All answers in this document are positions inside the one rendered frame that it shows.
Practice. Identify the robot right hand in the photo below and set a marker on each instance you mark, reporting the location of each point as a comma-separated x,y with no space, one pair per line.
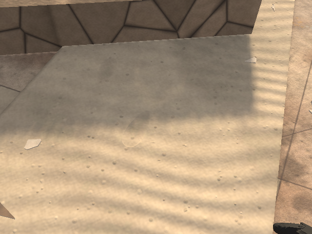
292,228

